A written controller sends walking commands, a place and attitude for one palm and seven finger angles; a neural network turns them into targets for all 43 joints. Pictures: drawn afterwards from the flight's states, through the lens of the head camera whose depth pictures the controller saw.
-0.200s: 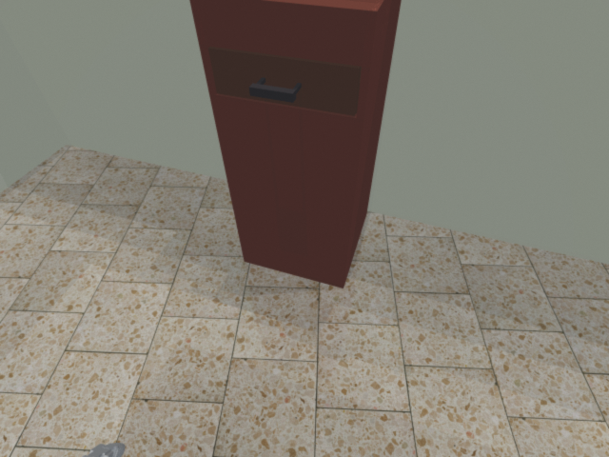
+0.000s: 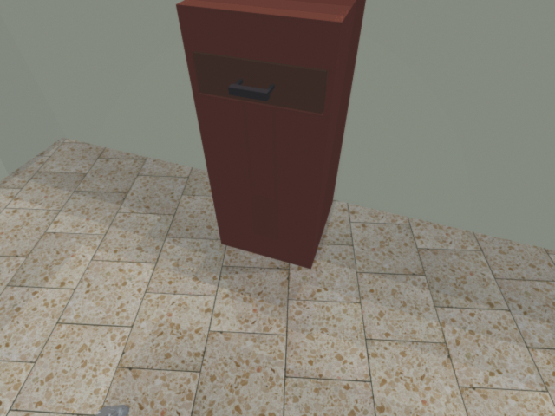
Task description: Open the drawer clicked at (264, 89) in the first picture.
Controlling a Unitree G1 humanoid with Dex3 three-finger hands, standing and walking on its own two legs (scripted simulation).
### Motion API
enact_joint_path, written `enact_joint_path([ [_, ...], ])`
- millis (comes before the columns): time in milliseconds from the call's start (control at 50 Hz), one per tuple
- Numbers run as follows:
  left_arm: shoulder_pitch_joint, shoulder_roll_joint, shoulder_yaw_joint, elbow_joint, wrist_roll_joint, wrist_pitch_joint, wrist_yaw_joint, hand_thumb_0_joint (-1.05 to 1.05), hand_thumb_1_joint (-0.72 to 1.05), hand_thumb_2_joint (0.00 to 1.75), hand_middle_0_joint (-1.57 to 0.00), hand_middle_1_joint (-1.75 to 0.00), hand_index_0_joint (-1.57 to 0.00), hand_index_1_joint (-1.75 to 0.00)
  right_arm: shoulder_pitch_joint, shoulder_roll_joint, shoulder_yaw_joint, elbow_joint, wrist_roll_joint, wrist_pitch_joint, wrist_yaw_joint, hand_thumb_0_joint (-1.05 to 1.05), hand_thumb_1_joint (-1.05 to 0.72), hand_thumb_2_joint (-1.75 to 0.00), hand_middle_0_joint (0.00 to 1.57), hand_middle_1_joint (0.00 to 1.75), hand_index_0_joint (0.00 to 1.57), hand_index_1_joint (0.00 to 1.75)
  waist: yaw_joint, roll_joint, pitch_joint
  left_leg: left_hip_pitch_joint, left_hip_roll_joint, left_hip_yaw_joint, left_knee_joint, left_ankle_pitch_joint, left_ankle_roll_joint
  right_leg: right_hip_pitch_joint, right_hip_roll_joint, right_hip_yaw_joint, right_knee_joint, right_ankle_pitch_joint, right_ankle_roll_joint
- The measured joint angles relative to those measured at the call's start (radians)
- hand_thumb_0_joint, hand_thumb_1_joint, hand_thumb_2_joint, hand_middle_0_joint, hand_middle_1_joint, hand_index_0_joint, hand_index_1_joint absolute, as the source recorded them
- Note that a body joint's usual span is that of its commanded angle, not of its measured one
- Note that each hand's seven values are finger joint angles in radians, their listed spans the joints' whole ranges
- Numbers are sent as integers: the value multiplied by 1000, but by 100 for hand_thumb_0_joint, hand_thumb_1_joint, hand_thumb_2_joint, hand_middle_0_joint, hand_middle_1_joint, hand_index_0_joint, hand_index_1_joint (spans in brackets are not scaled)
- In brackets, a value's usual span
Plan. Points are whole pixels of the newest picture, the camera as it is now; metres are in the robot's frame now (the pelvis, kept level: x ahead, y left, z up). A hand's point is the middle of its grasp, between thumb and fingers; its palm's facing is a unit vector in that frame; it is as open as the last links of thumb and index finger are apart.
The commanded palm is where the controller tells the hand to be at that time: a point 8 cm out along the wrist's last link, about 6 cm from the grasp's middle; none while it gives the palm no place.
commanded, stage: stand and wait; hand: left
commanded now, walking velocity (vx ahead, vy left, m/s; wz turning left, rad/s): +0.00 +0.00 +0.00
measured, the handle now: (252, 88) +0.91 +0.13 +0.05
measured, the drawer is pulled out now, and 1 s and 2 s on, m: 0.00 0.00 0.00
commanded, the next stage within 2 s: look at it before walking up in 0.62 s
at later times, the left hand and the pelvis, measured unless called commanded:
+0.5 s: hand out of the picture +0.03 +0.24 -0.16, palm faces -0.03 -0.94 -0.33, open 7.4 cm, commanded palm none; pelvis -0.02 +0.00 +0.00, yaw +0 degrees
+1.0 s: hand out of the picture +0.05 +0.24 -0.15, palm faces -0.03 -0.95 -0.32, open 7.4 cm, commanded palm none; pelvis -0.01 +0.00 +0.00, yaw +0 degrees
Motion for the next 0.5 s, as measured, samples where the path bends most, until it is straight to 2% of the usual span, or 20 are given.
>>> enact_joint_path([
  [500, 57, 1, 9, 86, -1, 3, 1, 0, 91, 90, -20, -30, -20, -30, 71, 3, -2, 105, 6, 9, 0, 1, -90, -90, 20, 30, 20, 30, -2, -2, 32, -6, 11, -6, -45, 50, -7, 3, 11, -6, -63, 58, -5],
])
